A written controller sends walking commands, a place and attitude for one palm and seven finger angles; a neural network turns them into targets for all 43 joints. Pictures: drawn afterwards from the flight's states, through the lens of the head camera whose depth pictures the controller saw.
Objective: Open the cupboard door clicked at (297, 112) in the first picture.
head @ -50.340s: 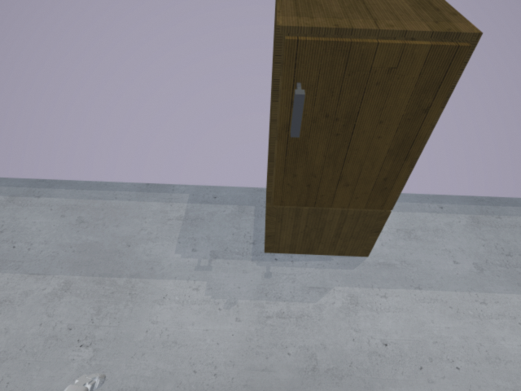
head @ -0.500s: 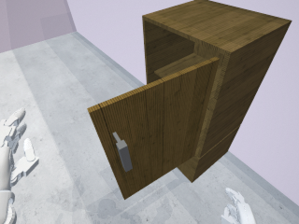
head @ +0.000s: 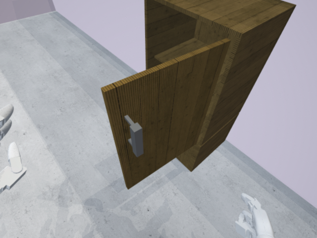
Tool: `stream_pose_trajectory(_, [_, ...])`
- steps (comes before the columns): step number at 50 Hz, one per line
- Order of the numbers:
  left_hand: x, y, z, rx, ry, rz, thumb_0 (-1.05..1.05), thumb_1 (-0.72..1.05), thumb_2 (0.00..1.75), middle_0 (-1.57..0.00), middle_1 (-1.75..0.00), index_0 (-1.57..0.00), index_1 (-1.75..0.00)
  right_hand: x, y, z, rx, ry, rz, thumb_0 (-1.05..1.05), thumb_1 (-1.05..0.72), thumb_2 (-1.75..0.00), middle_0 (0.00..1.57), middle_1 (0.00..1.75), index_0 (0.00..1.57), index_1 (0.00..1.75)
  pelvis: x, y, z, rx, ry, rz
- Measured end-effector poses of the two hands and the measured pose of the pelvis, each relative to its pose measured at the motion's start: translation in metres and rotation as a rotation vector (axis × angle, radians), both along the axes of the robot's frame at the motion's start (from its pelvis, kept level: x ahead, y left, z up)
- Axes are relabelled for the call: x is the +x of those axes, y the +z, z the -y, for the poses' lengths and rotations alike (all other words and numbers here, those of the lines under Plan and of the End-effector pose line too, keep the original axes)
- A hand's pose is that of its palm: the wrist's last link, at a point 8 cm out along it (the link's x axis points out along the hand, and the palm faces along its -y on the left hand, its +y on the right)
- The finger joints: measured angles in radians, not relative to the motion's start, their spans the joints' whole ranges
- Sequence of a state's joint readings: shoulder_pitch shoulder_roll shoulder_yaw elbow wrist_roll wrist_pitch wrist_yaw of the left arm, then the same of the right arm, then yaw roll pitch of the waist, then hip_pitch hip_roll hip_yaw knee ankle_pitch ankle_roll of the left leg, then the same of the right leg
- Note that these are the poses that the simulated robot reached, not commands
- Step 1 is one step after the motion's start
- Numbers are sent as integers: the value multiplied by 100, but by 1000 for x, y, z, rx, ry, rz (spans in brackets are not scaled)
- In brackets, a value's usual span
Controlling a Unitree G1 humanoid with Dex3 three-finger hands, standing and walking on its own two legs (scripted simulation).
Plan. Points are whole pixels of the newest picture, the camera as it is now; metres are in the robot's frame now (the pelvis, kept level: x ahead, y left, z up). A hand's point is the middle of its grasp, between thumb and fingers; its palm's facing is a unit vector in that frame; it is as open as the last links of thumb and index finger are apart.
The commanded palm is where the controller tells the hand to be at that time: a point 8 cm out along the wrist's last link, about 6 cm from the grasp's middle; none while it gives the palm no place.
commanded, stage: step back with the hand held close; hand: left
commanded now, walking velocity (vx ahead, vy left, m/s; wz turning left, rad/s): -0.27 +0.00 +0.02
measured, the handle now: (133, 136) +0.38 +0.10 +0.02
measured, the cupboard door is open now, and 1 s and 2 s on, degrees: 84 84 84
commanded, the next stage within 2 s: stop stepping back and stand still in 0.60 s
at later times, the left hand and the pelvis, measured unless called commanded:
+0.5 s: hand out of the picture +0.12 +0.31 +0.17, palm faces +0.45 -0.76 -0.47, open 7.4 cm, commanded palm +0.04 +0.33 +0.18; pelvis -0.09 +0.03 +0.00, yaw +2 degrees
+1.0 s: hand out of the picture +0.03 +0.28 +0.17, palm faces +0.42 -0.81 -0.41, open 7.4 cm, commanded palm -0.02 +0.31 +0.18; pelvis -0.18 +0.02 -0.02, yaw -4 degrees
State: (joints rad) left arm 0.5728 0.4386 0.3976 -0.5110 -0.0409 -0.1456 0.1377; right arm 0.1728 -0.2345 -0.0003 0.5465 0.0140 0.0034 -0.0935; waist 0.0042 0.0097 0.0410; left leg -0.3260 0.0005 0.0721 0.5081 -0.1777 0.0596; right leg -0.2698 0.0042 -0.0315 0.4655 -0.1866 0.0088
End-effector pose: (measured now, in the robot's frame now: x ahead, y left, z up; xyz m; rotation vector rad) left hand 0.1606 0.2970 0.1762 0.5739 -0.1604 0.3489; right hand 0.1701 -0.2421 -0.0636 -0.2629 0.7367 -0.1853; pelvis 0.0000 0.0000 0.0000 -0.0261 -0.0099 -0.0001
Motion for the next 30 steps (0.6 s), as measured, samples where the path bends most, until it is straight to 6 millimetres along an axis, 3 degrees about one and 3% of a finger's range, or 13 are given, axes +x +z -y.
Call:
stream_pose_trajectory(11, [-63, 1, -19, 42, 95, 54, 1, 89, 90, -21, -30, -21, -31, -36, -19, -26, 25, 91, -22, 1, -90, -90, 21, 30, 20, 30, -41, -8, -6, -14, 63, -5])
stream_pose_trajectory(16, [-79, -7, -21, -15, 73, 73, 1, 89, 90, -21, -30, -21, -30, -52, -21, -33, 12, 96, -45, 1, -90, -89, 21, 30, 20, 30, -53, -10, -15, -22, 53, -6])
stream_pose_trajectory(20, [-79, -10, -32, -21, 40, 104, 1, 88, 90, -21, -30, -21, -31, -64, -16, -40, -25, 83, -40, 1, -90, -89, 21, 30, 20, 30, -68, -11, -24, -17, 54, -1])
stream_pose_trajectory(25, [-87, 8, -46, 24, 26, 136, 2, 88, 90, -22, -30, -21, -31, -80, 0, -54, -16, 92, 0, 1, -90, -89, 21, 30, 20, 30, -89, -1, -28, -52, 39, -27])
stream_pose_trajectory(30, [-102, 15, -38, -12, -27, 149, 2, 89, 90, -21, -30, -21, -30, -100, 13, -59, 0, 92, 21, 1, -90, -89, 21, 30, 20, 30, -108, 7, -28, -65, -12, -70])
